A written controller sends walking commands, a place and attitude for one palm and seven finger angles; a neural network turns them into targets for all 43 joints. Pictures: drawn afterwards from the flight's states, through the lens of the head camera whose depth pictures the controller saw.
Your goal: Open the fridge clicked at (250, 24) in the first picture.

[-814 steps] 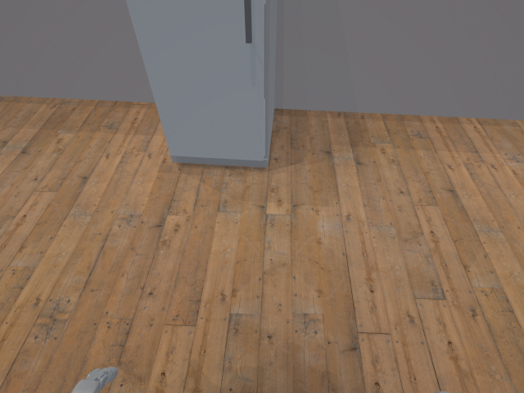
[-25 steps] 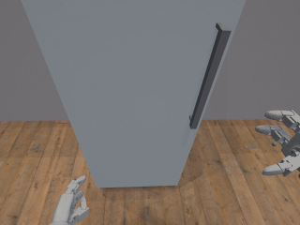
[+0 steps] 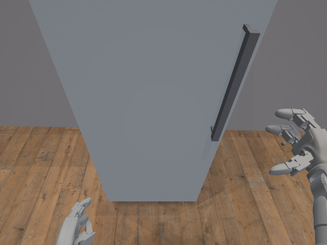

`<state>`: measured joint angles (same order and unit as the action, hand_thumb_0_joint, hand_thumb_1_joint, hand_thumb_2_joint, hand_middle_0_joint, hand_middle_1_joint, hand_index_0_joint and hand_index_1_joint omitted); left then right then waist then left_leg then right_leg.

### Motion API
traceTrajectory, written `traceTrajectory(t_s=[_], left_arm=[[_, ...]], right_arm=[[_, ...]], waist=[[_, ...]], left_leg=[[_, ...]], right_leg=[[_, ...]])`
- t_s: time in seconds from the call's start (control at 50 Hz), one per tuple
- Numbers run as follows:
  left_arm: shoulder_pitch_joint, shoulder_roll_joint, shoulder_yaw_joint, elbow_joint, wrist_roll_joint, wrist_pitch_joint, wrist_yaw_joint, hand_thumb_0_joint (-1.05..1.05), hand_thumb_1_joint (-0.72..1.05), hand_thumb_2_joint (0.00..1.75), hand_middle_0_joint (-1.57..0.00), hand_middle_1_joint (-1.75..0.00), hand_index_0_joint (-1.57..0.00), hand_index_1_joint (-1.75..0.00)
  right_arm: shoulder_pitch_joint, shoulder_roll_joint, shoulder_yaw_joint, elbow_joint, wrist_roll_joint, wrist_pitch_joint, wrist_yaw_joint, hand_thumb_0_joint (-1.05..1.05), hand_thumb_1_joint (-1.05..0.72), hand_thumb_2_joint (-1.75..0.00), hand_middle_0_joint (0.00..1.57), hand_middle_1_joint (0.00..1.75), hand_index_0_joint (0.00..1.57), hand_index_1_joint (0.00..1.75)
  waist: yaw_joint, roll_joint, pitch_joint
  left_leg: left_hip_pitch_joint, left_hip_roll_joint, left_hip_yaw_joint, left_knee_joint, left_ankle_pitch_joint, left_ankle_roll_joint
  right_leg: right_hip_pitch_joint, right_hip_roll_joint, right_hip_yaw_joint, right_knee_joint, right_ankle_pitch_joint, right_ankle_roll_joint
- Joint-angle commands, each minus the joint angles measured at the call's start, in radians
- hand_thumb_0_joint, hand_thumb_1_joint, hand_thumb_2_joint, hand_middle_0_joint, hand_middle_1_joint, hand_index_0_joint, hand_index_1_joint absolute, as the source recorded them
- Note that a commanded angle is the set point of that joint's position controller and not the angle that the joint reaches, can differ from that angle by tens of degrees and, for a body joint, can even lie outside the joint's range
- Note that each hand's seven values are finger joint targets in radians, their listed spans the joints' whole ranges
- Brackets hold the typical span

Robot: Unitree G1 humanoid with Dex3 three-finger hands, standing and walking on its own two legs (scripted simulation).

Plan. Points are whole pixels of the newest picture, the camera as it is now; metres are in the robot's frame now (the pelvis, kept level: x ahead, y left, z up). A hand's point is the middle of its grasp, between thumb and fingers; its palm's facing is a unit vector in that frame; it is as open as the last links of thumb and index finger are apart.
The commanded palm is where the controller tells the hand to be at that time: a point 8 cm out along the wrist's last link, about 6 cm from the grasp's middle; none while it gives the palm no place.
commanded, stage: move the hooked fingers beside the handle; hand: right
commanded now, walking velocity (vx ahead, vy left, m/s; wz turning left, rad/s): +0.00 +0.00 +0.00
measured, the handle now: (227, 93) +0.48 -0.16 +0.15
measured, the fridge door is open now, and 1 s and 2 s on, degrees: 0 0 0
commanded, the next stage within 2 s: feel for the door with the fingertips in 1.90 s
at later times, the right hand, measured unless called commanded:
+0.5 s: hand (266, 129) +0.36 -0.23 +0.13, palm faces +0.00 +1.00 -0.02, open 14.0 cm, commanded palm +0.33 -0.28 +0.14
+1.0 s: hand (256, 117) +0.40 -0.22 +0.13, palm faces +0.00 +1.00 -0.01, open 14.0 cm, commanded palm +0.38 -0.27 +0.13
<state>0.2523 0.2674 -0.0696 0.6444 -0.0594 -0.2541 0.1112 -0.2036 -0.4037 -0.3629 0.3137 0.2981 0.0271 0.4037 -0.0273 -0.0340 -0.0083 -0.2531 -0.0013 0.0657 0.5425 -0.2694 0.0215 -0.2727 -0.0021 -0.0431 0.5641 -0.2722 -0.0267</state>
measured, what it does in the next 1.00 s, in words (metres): stands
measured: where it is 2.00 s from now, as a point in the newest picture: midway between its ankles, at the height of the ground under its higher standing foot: outside the picture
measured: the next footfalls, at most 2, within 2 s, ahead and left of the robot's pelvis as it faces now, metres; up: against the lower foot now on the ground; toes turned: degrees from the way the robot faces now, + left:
none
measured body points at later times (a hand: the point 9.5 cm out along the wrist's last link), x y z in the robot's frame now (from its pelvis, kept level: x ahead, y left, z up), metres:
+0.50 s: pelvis +0.01 +0.00 +0.00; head +0.01 +0.01 +0.45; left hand +0.15 +0.25 -0.09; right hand +0.35 -0.28 +0.14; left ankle +0.01 +0.11 -0.73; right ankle +0.02 -0.10 -0.73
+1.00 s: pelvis +0.00 +0.00 +0.00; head +0.02 +0.00 +0.45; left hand +0.12 +0.26 -0.10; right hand +0.40 -0.27 +0.13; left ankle +0.01 +0.11 -0.73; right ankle +0.02 -0.10 -0.73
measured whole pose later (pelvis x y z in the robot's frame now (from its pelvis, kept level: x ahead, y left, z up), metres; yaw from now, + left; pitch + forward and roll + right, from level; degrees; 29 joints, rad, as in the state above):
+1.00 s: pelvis +0.00 +0.00 +0.00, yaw +1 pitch +3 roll +1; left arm 0.31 0.28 -0.05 0.65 -0.05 -0.16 0.09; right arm -0.54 -0.43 -0.33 0.71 0.22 -0.07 0.33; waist 0.04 -0.01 -0.03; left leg -0.36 -0.01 0.06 0.58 -0.28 0.03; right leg -0.37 -0.01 -0.05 0.60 -0.29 -0.03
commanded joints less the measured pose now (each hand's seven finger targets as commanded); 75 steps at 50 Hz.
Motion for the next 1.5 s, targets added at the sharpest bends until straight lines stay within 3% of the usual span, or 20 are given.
traceTrajectory(t_s=[0.0,0.22,0.28,0.3,0.4,0.46,0.54,0.6,0.66,0.7,0.9,0.96,0.98,1.0,1.1,1.18,1.24,1.36,1.4,1.48], left_arm=[[-0.099,0.133,0.05,-0.157,-0.007,-0.048,0.014,0.0,0.9,0.9,-0.2,-0.3,-0.2,-0.3],[-0.078,0.134,0.053,-0.149,-0.003,-0.029,0.014,0.0,0.9,0.9,-0.2,-0.3,-0.2,-0.3],[-0.069,0.135,0.053,-0.143,-0.004,-0.021,0.011,0.0,0.9,0.9,-0.2,-0.3,-0.2,-0.3],[-0.062,0.14,0.056,-0.139,-0.004,-0.014,0.01,0.0,0.9,0.9,-0.2,-0.3,-0.2,-0.3],[-0.05,0.143,0.058,-0.143,-0.007,-0.003,0.008,0.0,0.9,0.9,-0.2,-0.3,-0.2,-0.3],[-0.048,0.141,0.061,-0.154,-0.004,-0.001,0.004,0.0,0.9,0.9,-0.2,-0.3,-0.2,-0.3],[-0.028,0.146,0.064,-0.14,-0.003,0.009,0.002,0.0,0.9,0.9,-0.2,-0.3,-0.2,-0.3],[-0.019,0.15,0.065,-0.139,-0.003,0.018,-0.001,0.0,0.9,0.9,-0.2,-0.3,-0.2,-0.3],[-0.018,0.144,0.063,-0.14,-0.006,0.021,-0.003,0.0,0.9,0.9,-0.2,-0.3,-0.2,-0.3],[-0.005,0.151,0.064,-0.138,-0.006,0.026,-0.004,0.0,0.9,0.9,-0.2,-0.3,-0.2,-0.3],[0.037,0.161,0.071,-0.12,0.002,0.049,-0.01,0.0,0.9,0.9,-0.2,-0.3,-0.2,-0.3],[0.043,0.153,0.069,-0.123,0.002,0.05,-0.016,0.0,0.9,0.9,-0.2,-0.3,-0.2,-0.3],[0.047,0.153,0.069,-0.122,0.002,0.05,-0.018,0.0,0.9,0.9,-0.2,-0.3,-0.2,-0.3],[0.057,0.158,0.072,-0.122,0.001,0.054,-0.02,0.0,0.9,0.9,-0.2,-0.3,-0.2,-0.3],[0.07,0.171,0.079,-0.126,0.003,0.072,-0.027,0.0,0.9,0.9,-0.2,-0.3,-0.2,-0.3],[0.065,0.157,0.079,-0.15,0.005,0.077,-0.038,0.0,0.9,0.9,-0.2,-0.3,-0.2,-0.3],[0.066,0.158,0.081,-0.154,0.008,0.081,-0.037,0.0,0.9,0.9,-0.2,-0.3,-0.2,-0.3],[0.053,0.152,0.077,-0.146,0.002,0.081,-0.028,0.0,0.9,0.9,-0.2,-0.3,-0.2,-0.3],[0.052,0.152,0.077,-0.147,-0.004,0.081,-0.027,0.0,0.9,0.9,-0.2,-0.3,-0.2,-0.3],[0.043,0.157,0.076,-0.143,-0.004,0.082,-0.026,0.0,0.9,0.9,-0.2,-0.3,-0.2,-0.3]], right_arm=[[-0.353,-0.221,-0.043,-0.202,0.006,-0.061,-0.008,0.0,0.5,-0.3,0.3,1.2,0.3,1.2],[-0.445,-0.245,-0.055,-0.154,-0.011,-0.09,-0.041,0.0,0.5,-0.3,0.3,1.2,0.3,1.2],[-0.444,-0.246,-0.062,-0.095,-0.011,-0.087,-0.04,0.0,0.5,-0.3,0.3,1.2,0.3,1.2],[-0.436,-0.264,-0.072,-0.073,-0.012,-0.085,-0.039,0.0,0.5,-0.3,0.3,1.2,0.3,1.2],[-0.514,-0.233,-0.021,-0.034,-0.024,-0.077,-0.033,0.0,0.5,-0.3,0.3,1.2,0.3,1.2],[-0.528,-0.253,-0.046,-0.074,-0.02,-0.1,-0.037,0.0,0.5,-0.3,0.3,1.2,0.3,1.2],[-0.545,-0.3,-0.093,-0.028,-0.016,-0.121,-0.044,0.0,0.5,-0.3,0.3,1.2,0.3,1.2],[-0.558,-0.283,-0.066,0.014,-0.025,-0.121,-0.041,0.0,0.5,-0.3,0.3,1.2,0.3,1.2],[-0.607,-0.238,-0.012,0.018,-0.036,-0.119,-0.034,0.0,0.5,-0.3,0.3,1.2,0.3,1.2],[-0.618,-0.226,0.009,0.051,-0.033,-0.117,-0.031,0.0,0.5,-0.3,0.3,1.2,0.3,1.2],[-0.757,-0.322,-0.054,0.163,-0.061,-0.17,-0.067,0.0,0.5,-0.3,0.3,1.2,0.3,1.2],[-0.803,-0.26,0.004,0.151,-0.068,-0.19,-0.065,0.0,0.5,-0.3,0.3,1.2,0.3,1.2],[-0.789,-0.24,0.018,0.17,-0.068,-0.19,-0.063,0.0,0.5,-0.3,0.3,1.2,0.3,1.2],[-0.778,-0.231,0.027,0.187,-0.063,-0.189,-0.062,0.0,0.5,-0.3,0.3,1.2,0.3,1.2],[-0.694,-0.279,-0.042,0.275,-0.059,-0.17,-0.071,0.0,0.5,-0.3,0.3,1.2,0.3,1.2],[-0.723,-0.266,-0.029,0.159,-0.073,-0.193,-0.089,0.0,0.5,-0.3,0.3,1.2,0.3,1.2],[-0.715,-0.317,-0.078,0.103,-0.067,-0.215,-0.097,0.0,0.5,-0.3,0.3,1.2,0.3,1.2],[-0.7,-0.24,-0.014,0.113,-0.058,-0.188,-0.072,0.0,0.5,-0.3,0.3,1.2,0.3,1.2],[-0.701,-0.18,0.045,0.133,-0.052,-0.165,-0.06,0.0,0.5,-0.3,0.3,1.2,0.3,1.2],[-0.713,-0.162,0.058,0.157,-0.049,-0.14,-0.063,0.0,0.5,-0.3,0.3,1.2,0.3,1.2]], waist=[[0.011,-0.022,-0.196],[0.013,-0.025,-0.265],[0.014,-0.025,-0.244],[0.018,0.027,-0.239],[0.034,-0.005,-0.212],[0.023,-0.023,-0.29],[0.031,0.017,-0.281],[0.037,0.026,-0.26],[0.05,-0.062,-0.254],[0.062,-0.002,-0.247],[0.064,0.009,-0.307],[0.072,-0.076,-0.332],[0.07,-0.081,-0.333],[0.078,-0.019,-0.32],[0.049,0.043,-0.304],[0.046,-0.023,-0.346],[0.041,-0.012,-0.367],[0.061,-0.055,-0.3],[0.079,-0.034,-0.272],[0.075,-0.018,-0.262]], left_leg=[[-0.001,0.004,-0.033,-0.077,0.151,0.009],[0.025,0.006,-0.044,-0.069,0.192,0.011],[0.021,0.007,-0.046,-0.07,0.2,0.011],[0.03,0.007,-0.046,-0.073,0.211,0.008],[-0.008,0.007,-0.048,-0.073,0.192,0.01],[0.028,0.008,-0.055,-0.058,0.236,0.011],[0.038,0.006,-0.06,-0.056,0.267,0.006],[0.023,0.007,-0.059,-0.058,0.236,0.006],[-0.009,0.007,-0.058,-0.056,0.231,0.011],[-0.022,0.003,-0.056,-0.06,0.209,0.009],[-0.013,0.004,-0.062,-0.036,0.194,0.009],[-0.041,-0.001,-0.057,-0.026,0.22,0.015],[-0.055,-0.004,-0.054,-0.024,0.214,0.017],[-0.052,-0.007,-0.048,-0.026,0.216,0.016],[-0.032,-0.007,-0.047,-0.018,0.207,0.015],[-0.022,-0.009,-0.051,-0.003,0.25,0.016],[0.004,-0.015,-0.059,-0.001,0.282,0.015],[-0.039,-0.017,-0.051,-0.021,0.244,0.016],[-0.064,-0.017,-0.047,-0.03,0.225,0.014],[-0.096,-0.015,-0.039,-0.027,0.172,0.017]], right_leg=[[0.109,-0.022,0.066,-0.095,0.139,-0.001],[0.12,-0.016,0.06,-0.089,0.17,-0.002],[0.1,-0.013,0.054,-0.087,0.163,-0.002],[0.088,-0.019,0.049,-0.082,0.171,-0.006],[0.075,-0.017,0.049,-0.078,0.152,-0.008],[0.098,-0.009,0.047,-0.069,0.186,-0.008],[0.073,-0.011,0.038,-0.061,0.196,-0.012],[0.056,-0.013,0.036,-0.062,0.17,-0.013],[0.076,-0.009,0.039,-0.062,0.171,-0.01],[0.061,-0.014,0.041,-0.055,0.152,-0.013],[0.024,-0.013,0.046,-0.038,0.141,-0.014],[0.073,-0.011,0.053,-0.034,0.177,-0.008],[0.083,-0.013,0.057,-0.032,0.182,-0.006],[0.066,-0.018,0.058,-0.029,0.187,-0.009],[0.003,-0.016,0.052,-0.034,0.161,-0.01],[0.036,-0.015,0.052,-0.034,0.212,-0.006],[0.05,-0.019,0.047,-0.029,0.24,-0.008],[0.063,-0.021,0.049,-0.041,0.209,-0.007],[0.059,-0.022,0.046,-0.038,0.189,-0.011],[0.051,-0.02,0.068,-0.045,0.141,-0.005]])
